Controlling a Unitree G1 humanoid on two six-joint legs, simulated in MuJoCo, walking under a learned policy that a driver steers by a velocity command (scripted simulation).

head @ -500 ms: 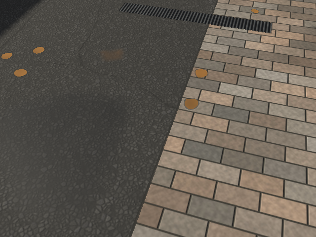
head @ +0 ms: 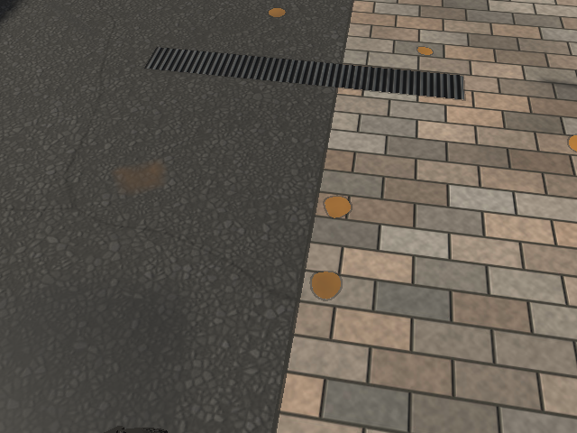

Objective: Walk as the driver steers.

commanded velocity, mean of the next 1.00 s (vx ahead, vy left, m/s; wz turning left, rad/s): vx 1.00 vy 0.00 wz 0.59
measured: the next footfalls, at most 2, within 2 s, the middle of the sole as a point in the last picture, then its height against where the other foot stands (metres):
right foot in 0.14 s outside the picture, level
left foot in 0.60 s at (248, 323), level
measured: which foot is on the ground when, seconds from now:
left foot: down 0.00-0.16, up 0.18-0.58, down 0.60-1.00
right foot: up 0.00-0.12, down 0.14-0.60, up 0.62-1.00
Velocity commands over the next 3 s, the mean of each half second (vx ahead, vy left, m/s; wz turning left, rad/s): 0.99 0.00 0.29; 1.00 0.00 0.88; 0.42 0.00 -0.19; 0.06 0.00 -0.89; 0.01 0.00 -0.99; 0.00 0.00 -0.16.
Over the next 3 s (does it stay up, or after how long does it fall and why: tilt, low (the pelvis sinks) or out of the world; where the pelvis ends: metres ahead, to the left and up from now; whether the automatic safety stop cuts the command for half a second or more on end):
stays up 1.25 0.22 0.01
